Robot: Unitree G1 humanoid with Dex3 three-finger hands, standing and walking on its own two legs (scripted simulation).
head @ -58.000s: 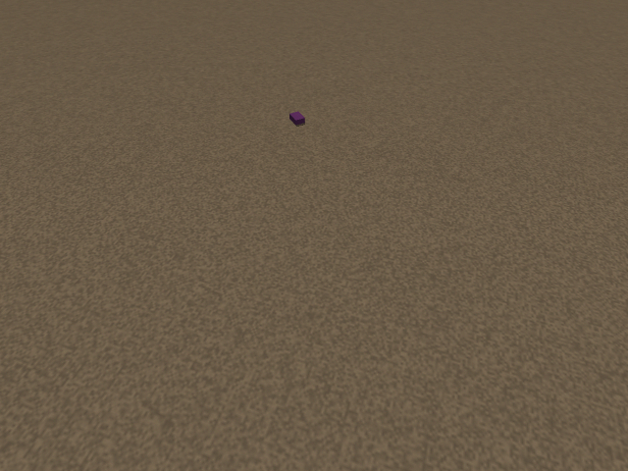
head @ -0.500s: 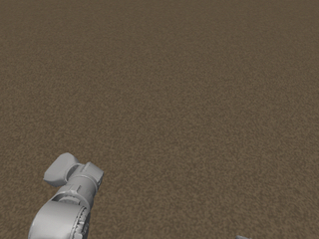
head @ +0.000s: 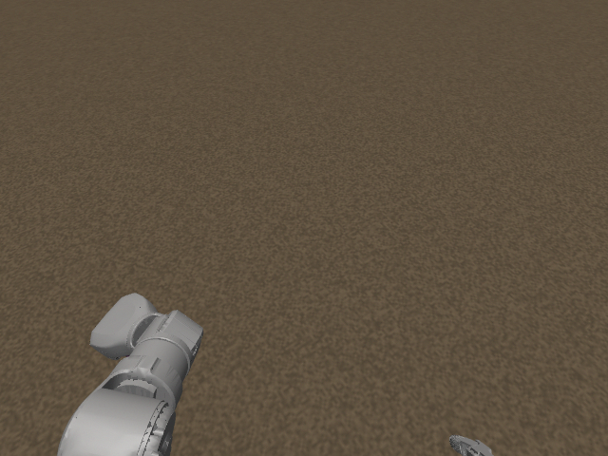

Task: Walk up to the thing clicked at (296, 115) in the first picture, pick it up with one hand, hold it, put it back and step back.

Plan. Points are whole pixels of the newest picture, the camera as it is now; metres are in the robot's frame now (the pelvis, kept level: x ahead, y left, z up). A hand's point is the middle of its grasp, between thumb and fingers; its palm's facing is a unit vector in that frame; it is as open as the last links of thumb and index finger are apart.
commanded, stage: hold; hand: left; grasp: from above
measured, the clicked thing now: (157, 348) +0.32 +0.22 -0.09
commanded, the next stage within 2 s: crouch in 1.14 s
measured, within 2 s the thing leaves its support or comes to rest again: neither
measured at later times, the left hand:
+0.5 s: hand (138, 344) +0.31 +0.23 -0.03, palm faces -0.14 -0.41 -0.90, open 10.9 cm
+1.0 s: hand (131, 337) +0.31 +0.24 -0.03, palm faces -0.14 -0.42 -0.90, open 11.0 cm
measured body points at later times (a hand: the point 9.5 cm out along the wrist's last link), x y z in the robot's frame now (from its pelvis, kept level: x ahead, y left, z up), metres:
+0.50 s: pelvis +0.00 +0.01 +0.01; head +0.01 -0.01 +0.46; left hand +0.31 +0.25 +0.02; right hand +0.14 -0.24 -0.11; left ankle -0.01 +0.14 -0.71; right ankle +0.02 -0.11 -0.71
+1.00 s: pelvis +0.02 +0.01 +0.01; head +0.02 -0.01 +0.46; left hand +0.32 +0.26 +0.02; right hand +0.17 -0.23 -0.10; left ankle -0.01 +0.14 -0.71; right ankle +0.02 -0.11 -0.71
